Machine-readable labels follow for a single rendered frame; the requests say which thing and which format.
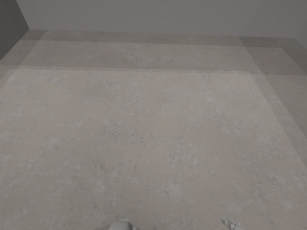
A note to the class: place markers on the right robot hand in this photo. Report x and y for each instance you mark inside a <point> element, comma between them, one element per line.
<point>232,224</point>

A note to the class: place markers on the left robot thigh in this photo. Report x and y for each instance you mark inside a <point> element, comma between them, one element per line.
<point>122,225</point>

